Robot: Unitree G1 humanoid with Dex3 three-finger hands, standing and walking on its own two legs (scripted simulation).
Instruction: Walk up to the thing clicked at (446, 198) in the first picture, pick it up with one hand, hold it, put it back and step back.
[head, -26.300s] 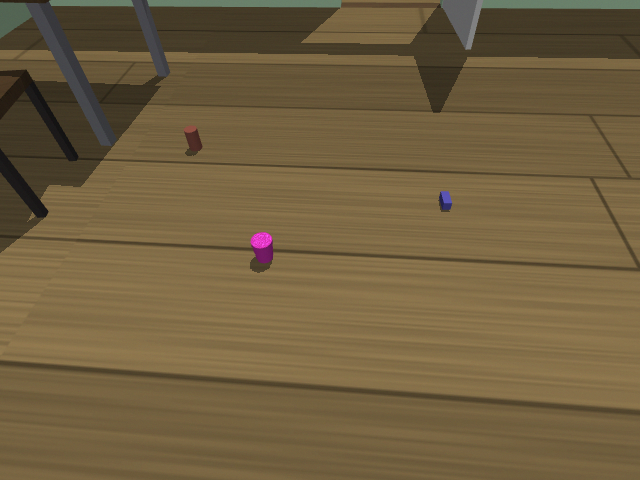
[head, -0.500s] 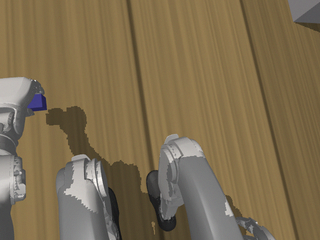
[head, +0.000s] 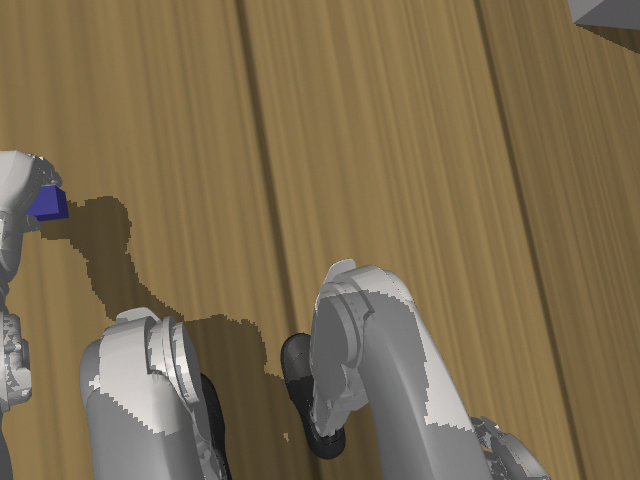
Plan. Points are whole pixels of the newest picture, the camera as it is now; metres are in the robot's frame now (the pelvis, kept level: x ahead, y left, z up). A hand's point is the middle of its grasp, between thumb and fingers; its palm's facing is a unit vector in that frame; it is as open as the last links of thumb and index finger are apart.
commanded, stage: rest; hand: left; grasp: from above
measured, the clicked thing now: (27, 206) +0.47 +0.29 -0.25
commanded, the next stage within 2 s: open in 1.46 s
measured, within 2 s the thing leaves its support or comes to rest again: rests again in 0.78 s
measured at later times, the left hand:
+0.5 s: hand (33, 213) +0.46 +0.28 -0.25, palm faces -0.46 -0.08 -0.88, open 6.5 cm
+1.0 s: hand (38, 214) +0.46 +0.29 -0.27, palm faces -0.46 -0.09 -0.89, open 6.5 cm
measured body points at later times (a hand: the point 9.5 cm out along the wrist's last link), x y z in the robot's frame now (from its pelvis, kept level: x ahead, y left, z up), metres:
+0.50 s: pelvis +0.00 +0.00 -0.02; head +0.28 +0.09 +0.32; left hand +0.48 +0.29 -0.20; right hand +0.02 -0.26 -0.09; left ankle +0.07 +0.10 -0.30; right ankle +0.10 -0.08 -0.30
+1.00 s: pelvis +0.00 +0.00 -0.02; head +0.28 +0.11 +0.31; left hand +0.48 +0.29 -0.22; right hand +0.02 -0.25 -0.08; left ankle +0.07 +0.10 -0.30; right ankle +0.10 -0.08 -0.30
